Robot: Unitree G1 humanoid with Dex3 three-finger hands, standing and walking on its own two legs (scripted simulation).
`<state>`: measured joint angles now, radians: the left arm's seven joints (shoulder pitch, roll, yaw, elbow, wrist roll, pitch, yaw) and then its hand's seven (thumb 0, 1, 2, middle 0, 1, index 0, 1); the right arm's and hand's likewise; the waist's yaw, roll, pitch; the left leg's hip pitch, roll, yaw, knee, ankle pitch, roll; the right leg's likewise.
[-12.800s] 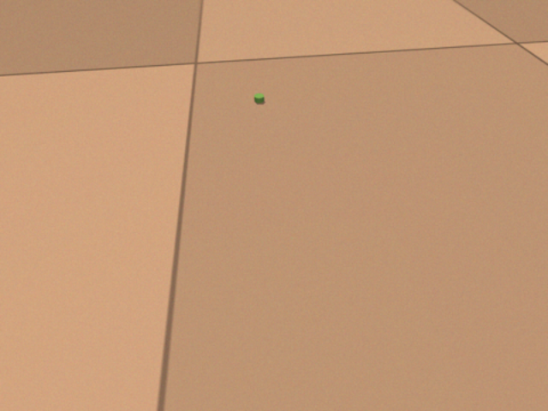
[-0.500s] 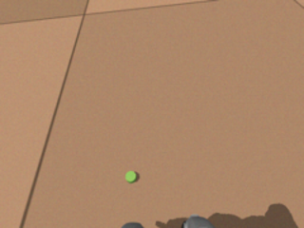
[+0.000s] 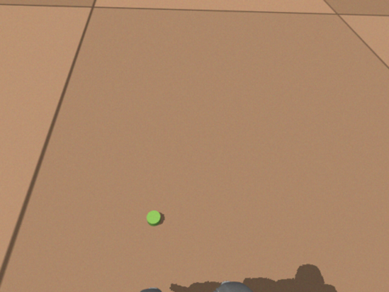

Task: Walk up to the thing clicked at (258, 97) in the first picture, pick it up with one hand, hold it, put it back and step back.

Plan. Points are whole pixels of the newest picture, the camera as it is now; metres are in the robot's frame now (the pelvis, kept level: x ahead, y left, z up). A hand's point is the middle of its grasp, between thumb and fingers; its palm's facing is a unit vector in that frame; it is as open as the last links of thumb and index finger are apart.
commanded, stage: walk up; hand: left
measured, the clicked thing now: (153, 218) +0.53 +0.18 -0.74
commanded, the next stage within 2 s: stand in 1.36 s
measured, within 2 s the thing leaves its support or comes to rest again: neither
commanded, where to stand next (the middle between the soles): +0.14 -0.07 m, yaw +1 degrees
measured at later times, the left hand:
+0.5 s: hand out of the picture +0.07 +0.24 -0.11, palm faces +0.00 -0.88 -0.48, open 7.4 cm
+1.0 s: hand out of the picture +0.12 +0.27 -0.13, palm faces -0.01 -0.85 -0.52, open 7.4 cm
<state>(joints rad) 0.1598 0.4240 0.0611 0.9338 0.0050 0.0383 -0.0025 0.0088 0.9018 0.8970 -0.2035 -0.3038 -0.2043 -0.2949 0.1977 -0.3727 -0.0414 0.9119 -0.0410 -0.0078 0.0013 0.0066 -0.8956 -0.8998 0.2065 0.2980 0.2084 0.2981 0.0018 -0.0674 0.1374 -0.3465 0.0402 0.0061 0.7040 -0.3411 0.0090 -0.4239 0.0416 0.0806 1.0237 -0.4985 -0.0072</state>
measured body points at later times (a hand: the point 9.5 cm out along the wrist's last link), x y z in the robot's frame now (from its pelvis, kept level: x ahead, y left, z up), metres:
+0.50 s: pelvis +0.05 -0.05 +0.01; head +0.09 -0.08 +0.46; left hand +0.07 +0.28 -0.07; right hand +0.12 -0.36 -0.13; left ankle +0.19 +0.08 -0.68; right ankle -0.03 -0.13 -0.72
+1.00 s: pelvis +0.03 -0.02 -0.02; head +0.09 -0.06 +0.43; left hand +0.12 +0.31 -0.10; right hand +0.20 -0.33 -0.14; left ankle +0.16 +0.06 -0.72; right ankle +0.07 -0.13 -0.72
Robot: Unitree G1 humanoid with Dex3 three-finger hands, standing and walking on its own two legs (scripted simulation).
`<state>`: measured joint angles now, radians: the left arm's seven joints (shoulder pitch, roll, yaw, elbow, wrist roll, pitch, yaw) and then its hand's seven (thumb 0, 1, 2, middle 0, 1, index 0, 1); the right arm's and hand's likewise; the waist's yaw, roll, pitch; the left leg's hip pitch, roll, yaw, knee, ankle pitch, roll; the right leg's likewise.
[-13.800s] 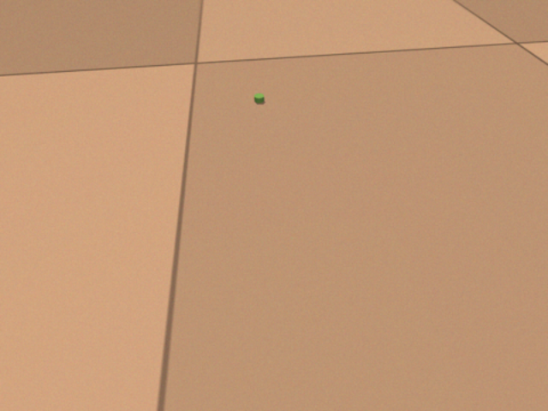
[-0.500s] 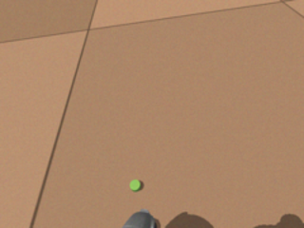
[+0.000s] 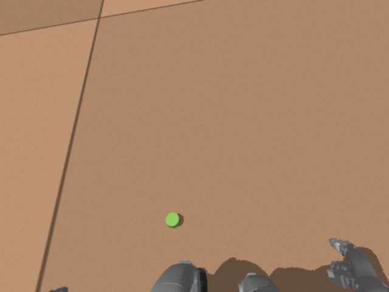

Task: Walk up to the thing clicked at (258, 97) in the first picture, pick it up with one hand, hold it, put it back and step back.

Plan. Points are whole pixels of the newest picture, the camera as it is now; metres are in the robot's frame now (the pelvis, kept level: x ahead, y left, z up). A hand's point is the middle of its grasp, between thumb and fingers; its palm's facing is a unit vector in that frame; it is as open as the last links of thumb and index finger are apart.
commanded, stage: walk up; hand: left
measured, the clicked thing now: (172, 220) +0.49 +0.22 -0.72
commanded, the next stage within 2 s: stand in 0.36 s
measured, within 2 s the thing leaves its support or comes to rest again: neither
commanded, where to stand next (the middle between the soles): +0.12 -0.04 m, yaw +3 degrees
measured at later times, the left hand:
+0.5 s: hand out of the picture -0.01 +0.30 -0.13, palm faces +0.14 -0.94 -0.30, open 7.4 cm
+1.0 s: hand out of the picture +0.03 +0.28 -0.11, palm faces +0.08 -0.93 -0.35, open 7.4 cm
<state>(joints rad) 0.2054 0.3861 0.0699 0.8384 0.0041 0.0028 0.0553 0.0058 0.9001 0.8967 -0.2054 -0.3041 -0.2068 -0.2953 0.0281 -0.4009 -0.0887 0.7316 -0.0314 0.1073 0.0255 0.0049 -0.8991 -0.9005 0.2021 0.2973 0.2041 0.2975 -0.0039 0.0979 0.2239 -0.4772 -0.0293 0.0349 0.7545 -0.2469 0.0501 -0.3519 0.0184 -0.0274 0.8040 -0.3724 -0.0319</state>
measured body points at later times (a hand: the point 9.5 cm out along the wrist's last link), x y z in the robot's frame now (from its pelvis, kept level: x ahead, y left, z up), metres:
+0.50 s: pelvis -0.04 +0.03 +0.03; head -0.05 +0.06 +0.48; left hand -0.01 +0.35 -0.11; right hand +0.02 -0.29 -0.07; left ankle -0.10 +0.15 -0.70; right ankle +0.05 -0.10 -0.67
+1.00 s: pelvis -0.04 +0.02 +0.04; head -0.02 +0.02 +0.49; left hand +0.03 +0.33 -0.08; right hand +0.08 -0.26 -0.10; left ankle -0.10 +0.15 -0.70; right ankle +0.05 -0.10 -0.70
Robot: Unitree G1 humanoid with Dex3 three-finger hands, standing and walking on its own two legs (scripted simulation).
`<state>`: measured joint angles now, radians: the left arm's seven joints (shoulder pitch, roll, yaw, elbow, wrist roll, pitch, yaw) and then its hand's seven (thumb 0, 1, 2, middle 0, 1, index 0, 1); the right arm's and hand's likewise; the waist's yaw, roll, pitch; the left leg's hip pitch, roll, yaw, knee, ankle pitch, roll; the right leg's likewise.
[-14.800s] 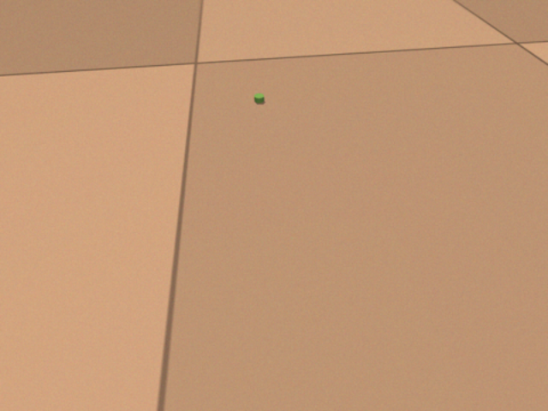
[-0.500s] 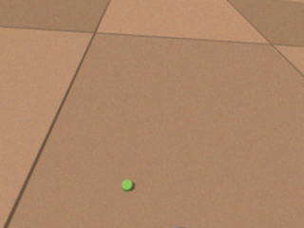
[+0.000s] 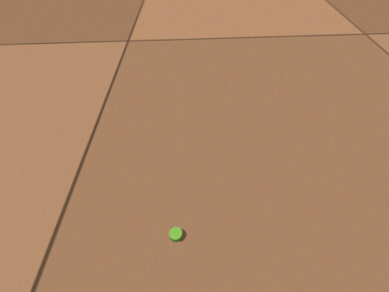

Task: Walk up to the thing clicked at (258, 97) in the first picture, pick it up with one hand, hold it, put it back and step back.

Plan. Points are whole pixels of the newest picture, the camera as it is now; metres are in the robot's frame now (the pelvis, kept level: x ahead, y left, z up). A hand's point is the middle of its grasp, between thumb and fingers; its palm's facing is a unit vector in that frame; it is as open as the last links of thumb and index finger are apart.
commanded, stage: stand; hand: left
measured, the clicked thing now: (175, 234) +0.54 +0.14 -0.76
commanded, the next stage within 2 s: none
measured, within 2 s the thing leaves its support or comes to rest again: neither
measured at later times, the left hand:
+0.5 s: hand out of the picture +0.07 +0.24 -0.15, palm faces -0.02 -0.94 -0.35, open 7.4 cm
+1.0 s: hand out of the picture +0.09 +0.24 -0.15, palm faces +0.01 -0.94 -0.34, open 7.4 cm
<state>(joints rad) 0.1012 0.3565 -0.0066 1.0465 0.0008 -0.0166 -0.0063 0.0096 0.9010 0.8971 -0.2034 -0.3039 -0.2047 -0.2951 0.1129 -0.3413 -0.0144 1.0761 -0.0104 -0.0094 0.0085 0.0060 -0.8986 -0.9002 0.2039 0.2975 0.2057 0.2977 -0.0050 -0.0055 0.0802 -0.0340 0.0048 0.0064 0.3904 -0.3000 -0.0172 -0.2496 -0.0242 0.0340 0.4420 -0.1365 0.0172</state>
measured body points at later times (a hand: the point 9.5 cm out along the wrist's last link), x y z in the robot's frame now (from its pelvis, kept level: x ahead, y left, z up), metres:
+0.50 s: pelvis +0.00 -0.02 +0.00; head +0.02 -0.02 +0.45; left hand +0.07 +0.29 -0.13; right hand +0.06 -0.32 -0.14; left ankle -0.05 +0.13 -0.74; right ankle +0.07 -0.13 -0.74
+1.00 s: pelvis +0.01 -0.02 +0.00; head +0.02 -0.02 +0.45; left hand +0.09 +0.29 -0.13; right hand +0.09 -0.32 -0.13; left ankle -0.05 +0.13 -0.74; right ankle +0.07 -0.13 -0.74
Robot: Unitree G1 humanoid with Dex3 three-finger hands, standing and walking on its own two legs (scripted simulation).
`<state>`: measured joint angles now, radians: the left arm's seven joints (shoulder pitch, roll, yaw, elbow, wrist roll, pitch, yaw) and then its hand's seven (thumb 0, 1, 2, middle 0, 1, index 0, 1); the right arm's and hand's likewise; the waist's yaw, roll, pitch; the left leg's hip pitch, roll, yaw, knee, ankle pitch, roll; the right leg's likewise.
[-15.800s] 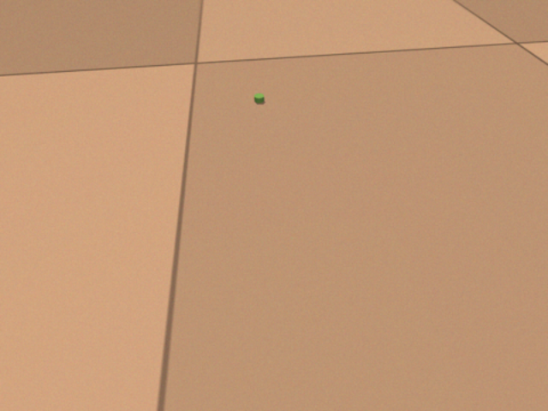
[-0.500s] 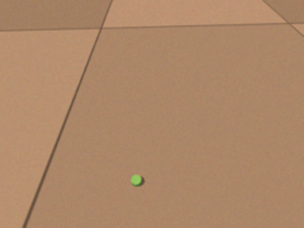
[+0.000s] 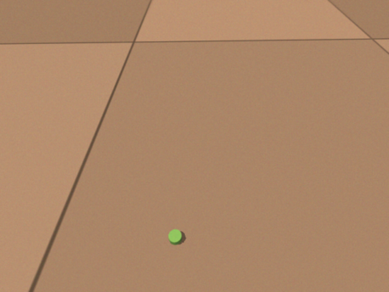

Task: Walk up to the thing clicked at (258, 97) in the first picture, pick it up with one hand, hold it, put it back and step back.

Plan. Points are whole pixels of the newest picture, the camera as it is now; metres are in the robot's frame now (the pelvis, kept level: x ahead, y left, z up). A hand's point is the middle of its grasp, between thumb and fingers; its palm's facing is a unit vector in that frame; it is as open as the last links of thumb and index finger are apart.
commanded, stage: stand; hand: left
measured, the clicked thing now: (175, 237) +0.54 +0.14 -0.76
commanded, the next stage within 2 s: none
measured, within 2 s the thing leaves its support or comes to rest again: neither
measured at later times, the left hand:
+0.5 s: hand out of the picture +0.08 +0.26 -0.16, palm faces -0.02 -0.94 -0.34, open 7.4 cm
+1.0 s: hand out of the picture +0.10 +0.26 -0.15, palm faces -0.01 -0.94 -0.34, open 7.4 cm
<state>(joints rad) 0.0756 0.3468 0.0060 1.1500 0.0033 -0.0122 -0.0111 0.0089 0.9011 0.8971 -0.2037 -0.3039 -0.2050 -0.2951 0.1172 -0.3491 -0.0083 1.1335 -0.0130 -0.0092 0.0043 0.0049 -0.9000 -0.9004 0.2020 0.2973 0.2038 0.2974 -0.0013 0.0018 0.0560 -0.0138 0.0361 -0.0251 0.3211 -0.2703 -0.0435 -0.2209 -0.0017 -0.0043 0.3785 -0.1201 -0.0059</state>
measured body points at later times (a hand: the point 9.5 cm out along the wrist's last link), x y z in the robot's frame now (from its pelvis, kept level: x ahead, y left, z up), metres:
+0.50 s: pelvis +0.01 +0.00 +0.00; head +0.03 +0.00 +0.45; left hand +0.08 +0.30 -0.13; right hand +0.06 -0.30 -0.14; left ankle -0.06 +0.15 -0.74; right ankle +0.05 -0.11 -0.74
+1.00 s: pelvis +0.01 +0.00 +0.00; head +0.03 +0.00 +0.45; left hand +0.10 +0.31 -0.13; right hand +0.09 -0.30 -0.14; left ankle -0.06 +0.15 -0.74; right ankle +0.05 -0.11 -0.74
